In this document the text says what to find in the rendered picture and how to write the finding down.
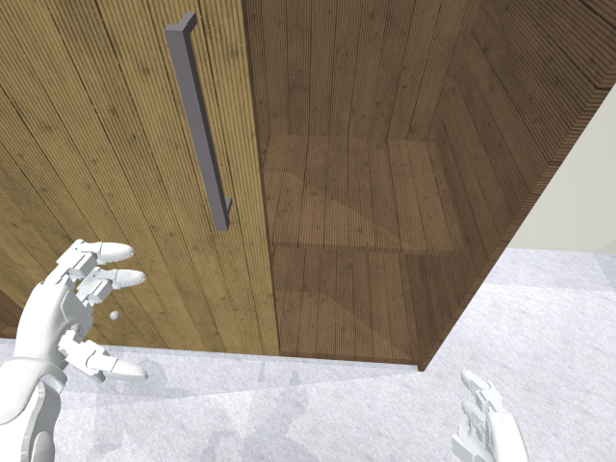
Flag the left robot hand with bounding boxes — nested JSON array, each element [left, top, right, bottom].
[[13, 239, 148, 383]]

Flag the right robot hand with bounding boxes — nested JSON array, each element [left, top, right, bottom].
[[452, 369, 530, 462]]

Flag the wardrobe door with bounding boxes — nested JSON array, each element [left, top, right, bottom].
[[0, 0, 280, 356], [0, 290, 23, 327]]

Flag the handle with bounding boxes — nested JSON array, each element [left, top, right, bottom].
[[165, 12, 232, 231]]

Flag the left robot forearm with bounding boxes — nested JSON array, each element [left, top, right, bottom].
[[0, 358, 67, 462]]

